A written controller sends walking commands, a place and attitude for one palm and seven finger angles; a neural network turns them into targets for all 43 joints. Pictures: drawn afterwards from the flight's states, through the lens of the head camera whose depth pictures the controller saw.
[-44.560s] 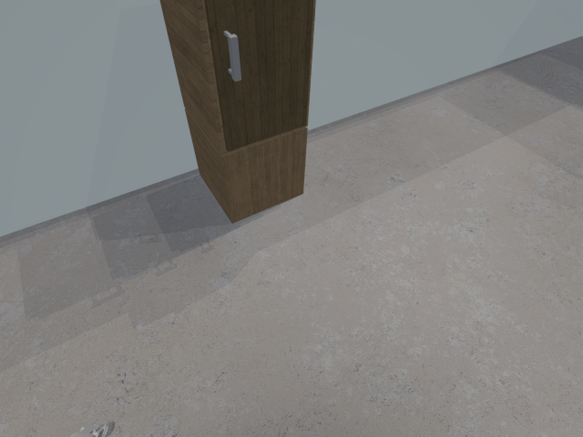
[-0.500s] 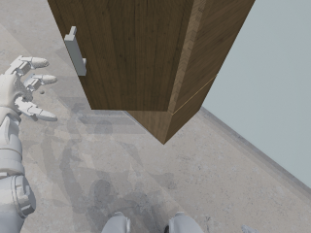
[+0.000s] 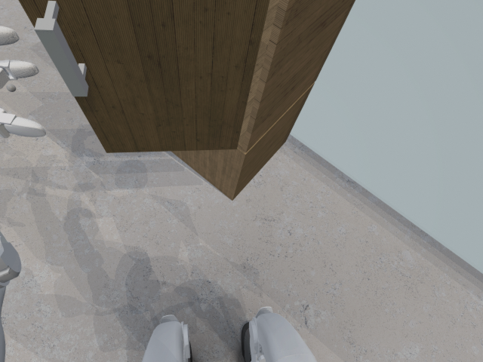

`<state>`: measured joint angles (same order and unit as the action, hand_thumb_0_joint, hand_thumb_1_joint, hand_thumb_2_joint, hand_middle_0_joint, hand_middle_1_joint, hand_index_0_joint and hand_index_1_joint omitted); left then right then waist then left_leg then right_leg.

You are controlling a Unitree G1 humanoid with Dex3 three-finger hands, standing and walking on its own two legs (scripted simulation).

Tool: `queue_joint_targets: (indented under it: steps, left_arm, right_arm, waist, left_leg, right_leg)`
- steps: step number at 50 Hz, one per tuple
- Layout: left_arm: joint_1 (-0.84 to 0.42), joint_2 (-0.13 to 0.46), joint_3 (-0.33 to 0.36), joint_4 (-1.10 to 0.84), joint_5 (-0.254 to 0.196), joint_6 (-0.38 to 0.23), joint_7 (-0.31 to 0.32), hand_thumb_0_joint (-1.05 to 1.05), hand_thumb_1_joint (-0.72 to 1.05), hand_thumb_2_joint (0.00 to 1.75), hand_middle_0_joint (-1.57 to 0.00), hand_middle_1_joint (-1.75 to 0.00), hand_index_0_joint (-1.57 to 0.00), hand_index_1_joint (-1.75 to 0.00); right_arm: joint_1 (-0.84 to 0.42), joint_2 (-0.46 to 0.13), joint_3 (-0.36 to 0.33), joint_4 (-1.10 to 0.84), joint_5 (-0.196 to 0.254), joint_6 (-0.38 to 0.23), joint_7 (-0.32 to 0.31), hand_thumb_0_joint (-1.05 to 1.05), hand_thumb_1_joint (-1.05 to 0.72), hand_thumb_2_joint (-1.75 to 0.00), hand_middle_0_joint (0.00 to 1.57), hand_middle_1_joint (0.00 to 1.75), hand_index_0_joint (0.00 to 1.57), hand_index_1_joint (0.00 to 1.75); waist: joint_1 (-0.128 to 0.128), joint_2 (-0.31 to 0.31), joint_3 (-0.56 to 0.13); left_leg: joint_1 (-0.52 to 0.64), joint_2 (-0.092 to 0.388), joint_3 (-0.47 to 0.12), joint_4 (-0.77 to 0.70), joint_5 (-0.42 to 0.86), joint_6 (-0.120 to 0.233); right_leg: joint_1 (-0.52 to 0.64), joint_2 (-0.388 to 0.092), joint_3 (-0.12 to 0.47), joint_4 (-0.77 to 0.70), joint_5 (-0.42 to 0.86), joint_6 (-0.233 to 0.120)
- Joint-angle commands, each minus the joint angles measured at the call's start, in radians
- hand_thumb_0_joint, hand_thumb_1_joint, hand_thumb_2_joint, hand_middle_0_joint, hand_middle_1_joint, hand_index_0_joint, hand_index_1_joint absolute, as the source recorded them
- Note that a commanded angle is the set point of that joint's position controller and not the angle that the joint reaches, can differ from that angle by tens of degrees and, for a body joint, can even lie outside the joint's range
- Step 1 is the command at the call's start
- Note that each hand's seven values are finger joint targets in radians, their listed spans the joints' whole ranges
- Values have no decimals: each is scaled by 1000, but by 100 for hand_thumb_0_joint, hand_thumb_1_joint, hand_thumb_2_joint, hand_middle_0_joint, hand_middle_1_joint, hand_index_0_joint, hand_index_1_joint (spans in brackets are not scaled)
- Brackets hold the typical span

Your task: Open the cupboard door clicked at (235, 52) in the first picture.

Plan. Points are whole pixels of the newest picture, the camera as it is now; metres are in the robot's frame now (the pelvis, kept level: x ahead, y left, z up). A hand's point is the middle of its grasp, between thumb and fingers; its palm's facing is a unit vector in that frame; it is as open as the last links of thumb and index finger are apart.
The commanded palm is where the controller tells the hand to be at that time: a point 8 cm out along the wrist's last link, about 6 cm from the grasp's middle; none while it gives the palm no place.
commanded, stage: move the hooked fingers beside the handle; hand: left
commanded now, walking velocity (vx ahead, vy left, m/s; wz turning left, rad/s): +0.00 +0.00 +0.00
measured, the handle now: (67, 52) +0.59 +0.23 +0.08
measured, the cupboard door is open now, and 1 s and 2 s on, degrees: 45 45 45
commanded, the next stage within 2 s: slide the fingers in behind the handle in 0.98 s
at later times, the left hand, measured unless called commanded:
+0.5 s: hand (10, 72) +0.54 +0.30 +0.08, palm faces +0.01 -1.00 -0.02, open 14.0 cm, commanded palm +0.53 +0.32 +0.08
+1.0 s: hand (16, 72) +0.54 +0.29 +0.08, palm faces +0.03 -1.00 -0.02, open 14.0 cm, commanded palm +0.53 +0.33 +0.08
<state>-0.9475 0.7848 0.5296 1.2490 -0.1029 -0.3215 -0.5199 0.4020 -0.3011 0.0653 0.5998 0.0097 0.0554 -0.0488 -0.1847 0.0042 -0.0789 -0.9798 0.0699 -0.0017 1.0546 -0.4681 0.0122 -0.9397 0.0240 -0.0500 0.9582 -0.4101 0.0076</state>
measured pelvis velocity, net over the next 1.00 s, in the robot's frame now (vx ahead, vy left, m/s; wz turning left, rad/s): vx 0.01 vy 0.01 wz -0.02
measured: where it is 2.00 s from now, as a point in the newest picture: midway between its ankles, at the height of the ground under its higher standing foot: outside the picture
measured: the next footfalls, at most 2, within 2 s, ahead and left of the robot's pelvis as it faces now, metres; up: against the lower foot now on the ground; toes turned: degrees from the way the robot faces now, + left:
none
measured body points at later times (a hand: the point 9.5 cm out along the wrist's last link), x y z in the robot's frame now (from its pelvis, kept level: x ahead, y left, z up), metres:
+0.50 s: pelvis +0.01 +0.01 -0.01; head +0.19 +0.05 +0.41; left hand +0.53 +0.36 +0.09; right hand -0.02 -0.25 -0.09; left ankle +0.01 +0.11 -0.67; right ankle +0.02 -0.13 -0.67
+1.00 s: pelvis +0.01 +0.01 +0.00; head +0.19 +0.05 +0.41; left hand +0.54 +0.35 +0.08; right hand +0.00 -0.26 -0.10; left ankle +0.01 +0.11 -0.67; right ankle +0.02 -0.13 -0.67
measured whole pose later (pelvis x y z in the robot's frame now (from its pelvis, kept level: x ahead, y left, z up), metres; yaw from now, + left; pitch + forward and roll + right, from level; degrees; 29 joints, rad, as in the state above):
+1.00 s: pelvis +0.01 +0.01 +0.00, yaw -1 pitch +26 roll -5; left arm -1.02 0.86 0.55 1.28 -0.06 -0.30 -0.49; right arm 0.40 -0.29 0.09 0.57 0.00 0.10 -0.03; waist -0.22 0.02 -0.07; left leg -1.05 0.08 -0.01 1.09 -0.50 0.02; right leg -0.99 0.04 -0.06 0.96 -0.42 0.02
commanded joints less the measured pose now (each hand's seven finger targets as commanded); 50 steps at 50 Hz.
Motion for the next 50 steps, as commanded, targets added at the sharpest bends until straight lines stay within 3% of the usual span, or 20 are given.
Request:
queue_joint_targets:
  steps: [1,4,5,6,8,12,13,20,23,27,30,33,36,37,39,42,44,46,48,50]
  left_arm:
    - [-451,349,40,-188,-9,-55,8,0,-50,30,-30,-120,-30,-120]
    - [-500,360,21,-160,7,-32,11,0,-50,30,-30,-120,-30,-120]
    - [-493,398,43,-152,20,-29,16,0,-50,30,-30,-120,-30,-120]
    - [-515,377,17,-157,25,-26,20,0,-50,30,-30,-120,-30,-120]
    - [-530,415,56,-180,18,-34,21,0,-50,30,-30,-120,-30,-120]
    - [-463,401,49,-120,21,-15,8,0,-50,30,-30,-120,-30,-120]
    - [-455,451,80,-143,26,-15,8,0,-50,30,-30,-120,-30,-120]
    - [-481,427,71,-186,15,-24,-3,0,-50,30,-30,-120,-30,-120]
    - [-523,398,57,-282,11,-49,3,0,-50,30,-30,-120,-30,-120]
    - [-470,279,4,-247,-13,-24,4,0,-50,30,-30,-120,-30,-120]
    - [-454,286,3,-217,1,0,24,0,-50,30,-30,-120,-30,-120]
    - [-483,341,40,-254,12,-22,54,0,-50,30,-30,-120,-30,-120]
    - [-484,304,10,-227,17,-36,67,0,-50,30,-30,-120,-30,-120]
    - [-499,330,30,-233,14,-45,69,0,-50,30,-30,-120,-30,-120]
    - [-468,356,44,-215,22,-44,67,0,-50,30,-30,-120,-30,-120]
    - [-471,350,27,-178,22,-36,55,0,-50,30,-30,-120,-30,-120]
    - [-467,389,52,-196,22,-38,47,0,-50,30,-30,-120,-30,-120]
    - [-454,410,64,-180,20,-34,36,0,-50,30,-30,-120,-30,-120]
    - [-464,398,55,-190,14,-40,24,0,-50,30,-30,-120,-30,-120]
    - [-471,380,40,-167,9,-32,14,0,-50,30,-30,-120,-30,-120]
  right_arm:
    - [188,-193,-71,-33,-11,1,-14,0,-90,-90,20,30,20,30]
    - [197,-195,-62,-36,-11,8,-15,0,-90,-90,20,30,20,30]
    - [203,-198,-61,-38,-13,11,-16,0,-90,-90,20,30,20,30]
    - [207,-196,-58,-38,-13,12,-14,0,-90,-90,20,30,20,30]
    - [220,-200,-59,-39,-19,17,-13,0,-90,-90,20,30,20,30]
    - [226,-198,-53,-52,-18,24,-5,0,-90,-90,20,30,20,30]
    - [226,-203,-55,-55,-20,28,-6,0,-90,-90,20,30,20,30]
    - [235,-202,-59,-51,-21,38,4,0,-90,-90,20,30,20,30]
    - [246,-200,-68,-35,-28,42,9,0,-90,-90,20,30,20,30]
    - [247,-192,-72,-27,-28,49,17,0,-90,-90,20,30,20,30]
    - [243,-192,-69,-31,-27,53,14,0,-90,-90,20,30,20,30]
    - [239,-192,-69,-36,-31,52,14,0,-90,-90,20,30,20,30]
    - [224,-185,-65,-40,-28,49,18,0,-90,-90,20,30,20,30]
    - [226,-188,-64,-38,-29,48,14,0,-90,-90,20,30,20,30]
    - [223,-191,-64,-43,-27,46,12,0,-90,-90,20,30,20,30]
    - [216,-188,-56,-49,-21,44,9,0,-90,-90,20,30,20,30]
    - [219,-193,-59,-50,-23,43,8,0,-90,-90,20,30,20,30]
    - [216,-193,-58,-53,-22,41,6,0,-90,-90,20,30,20,30]
    - [217,-192,-57,-50,-20,41,6,0,-90,-90,20,30,20,30]
    - [217,-193,-57,-44,-18,41,6,0,-90,-90,20,30,20,30]
  waist:
    - [-7,208,-491]
    - [-29,221,-479]
    - [-19,227,-483]
    - [-32,244,-482]
    - [-28,244,-550]
    - [-25,225,-511]
    - [-9,247,-533]
    - [-28,251,-533]
    - [-22,359,-606]
    - [-31,319,-553]
    - [-33,273,-508]
    - [-23,293,-527]
    - [-34,285,-491]
    - [-33,270,-497]
    - [-27,265,-524]
    - [-34,248,-480]
    - [-25,261,-531]
    - [-27,219,-524]
    - [-26,256,-542]
    - [-42,222,-513]
  left_leg:
    - [383,-26,-53,-91,428,20]
    - [364,-23,-54,-82,428,22]
    - [358,-24,-56,-79,428,21]
    - [379,-21,-64,-82,444,18]
    - [410,-17,-67,-67,502,16]
    - [377,-20,-60,-66,495,19]
    - [378,-17,-60,-67,517,15]
    - [407,-11,-66,-56,527,15]
    - [565,1,-100,-55,668,-13]
    - [582,3,-107,-65,694,-14]
    - [519,-3,-96,-75,619,-3]
    - [520,-6,-94,-77,618,-8]
    - [483,-11,-81,-74,562,-2]
    - [481,-11,-84,-72,571,-1]
    - [468,-13,-78,-70,575,1]
    - [410,-18,-66,-68,525,12]
    - [418,-18,-64,-60,545,10]
    - [367,-19,-57,-55,522,18]
    - [396,-17,-60,-48,549,14]
    - [369,-17,-58,-41,515,20]
  right_leg:
    - [164,34,18,-85,287,-22]
    - [136,34,15,-80,285,-19]
    - [138,34,15,-79,280,-21]
    - [119,35,9,-76,281,-23]
    - [135,38,7,-66,321,-23]
    - [133,44,1,-67,323,-24]
    - [151,42,1,-61,340,-24]
    - [105,50,-6,-61,325,-22]
    - [35,49,-20,-59,316,-28]
    - [17,53,-31,-76,306,-29]
    - [33,50,-28,-86,297,-23]
    - [59,50,-24,-80,308,-28]
    - [61,49,-20,-82,300,-27]
    - [77,50,-19,-77,311,-31]
    - [105,49,-14,-73,332,-27]
    - [119,49,-8,-71,333,-26]
    - [140,48,-5,-65,355,-25]
    - [176,48,0,-62,372,-22]
    - [149,48,-1,-57,379,-23]
    - [139,49,0,-60,362,-19]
